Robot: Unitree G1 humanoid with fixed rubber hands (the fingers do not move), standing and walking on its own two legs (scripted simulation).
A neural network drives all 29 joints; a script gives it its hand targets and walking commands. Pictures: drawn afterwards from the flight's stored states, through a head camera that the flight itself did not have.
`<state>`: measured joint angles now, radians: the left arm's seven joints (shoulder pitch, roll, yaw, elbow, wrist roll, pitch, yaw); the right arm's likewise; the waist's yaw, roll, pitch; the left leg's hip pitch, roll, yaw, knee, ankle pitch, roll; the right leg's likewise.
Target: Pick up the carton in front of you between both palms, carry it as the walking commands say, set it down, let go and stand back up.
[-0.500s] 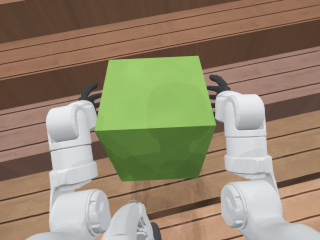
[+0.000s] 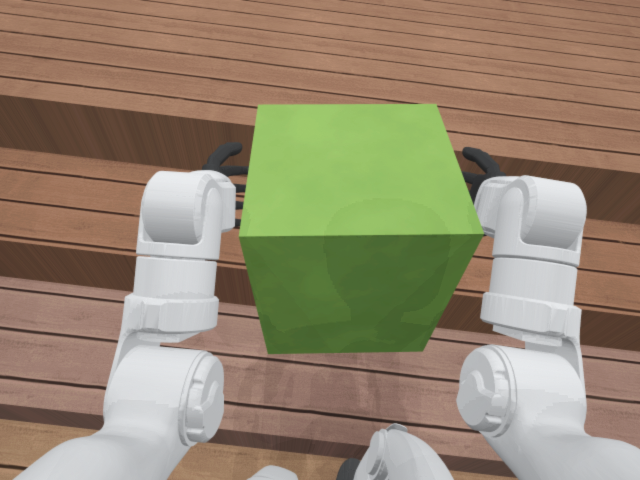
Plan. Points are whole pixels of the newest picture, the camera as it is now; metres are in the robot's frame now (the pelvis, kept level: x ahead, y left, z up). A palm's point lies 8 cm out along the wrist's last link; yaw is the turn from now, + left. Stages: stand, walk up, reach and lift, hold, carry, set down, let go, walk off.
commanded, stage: carry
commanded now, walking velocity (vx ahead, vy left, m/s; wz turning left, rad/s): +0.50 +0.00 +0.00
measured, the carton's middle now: (346, 237) +0.38 +0.06 +0.09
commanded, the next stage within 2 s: none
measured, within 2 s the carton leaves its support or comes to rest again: neither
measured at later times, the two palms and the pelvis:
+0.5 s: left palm out of the picture +0.71 +0.19 +0.35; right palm out of the picture +0.67 -0.11 +0.34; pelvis +0.31 +0.10 +0.16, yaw +1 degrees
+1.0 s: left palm out of the picture +0.98 +0.24 +0.49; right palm out of the picture +1.03 -0.06 +0.51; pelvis +0.63 +0.03 +0.34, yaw +1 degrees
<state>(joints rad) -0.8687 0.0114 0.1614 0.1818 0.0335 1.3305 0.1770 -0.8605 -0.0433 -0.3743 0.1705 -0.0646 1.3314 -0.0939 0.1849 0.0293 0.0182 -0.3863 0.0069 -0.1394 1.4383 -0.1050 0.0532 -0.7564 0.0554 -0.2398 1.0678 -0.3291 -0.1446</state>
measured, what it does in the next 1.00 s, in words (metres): climbs: left foot 0.18 m higher, then right foot 0.18 m higher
